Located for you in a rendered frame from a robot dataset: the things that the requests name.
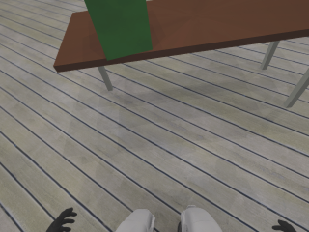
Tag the carton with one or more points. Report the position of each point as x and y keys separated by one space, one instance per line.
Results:
x=122 y=26

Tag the left robot hand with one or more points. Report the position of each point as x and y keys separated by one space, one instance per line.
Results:
x=62 y=219

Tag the right robot shin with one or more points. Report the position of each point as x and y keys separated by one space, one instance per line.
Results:
x=191 y=206

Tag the right robot hand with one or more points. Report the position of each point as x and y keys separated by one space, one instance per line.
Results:
x=284 y=226

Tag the right robot thigh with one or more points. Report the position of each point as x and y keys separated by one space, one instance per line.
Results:
x=198 y=220

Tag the table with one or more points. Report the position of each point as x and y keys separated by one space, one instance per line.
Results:
x=180 y=27

